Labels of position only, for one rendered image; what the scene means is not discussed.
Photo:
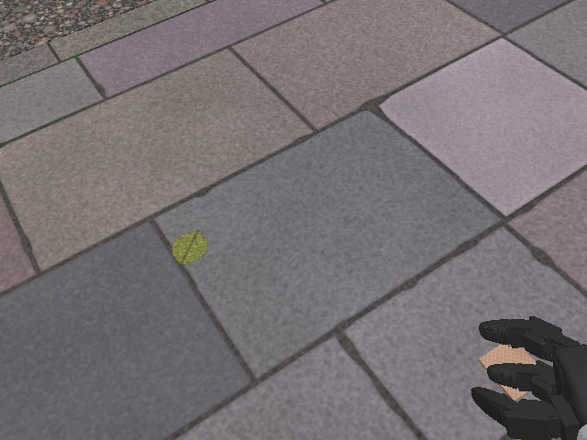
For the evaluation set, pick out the right robot hand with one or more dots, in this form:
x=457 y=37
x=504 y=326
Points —
x=562 y=389

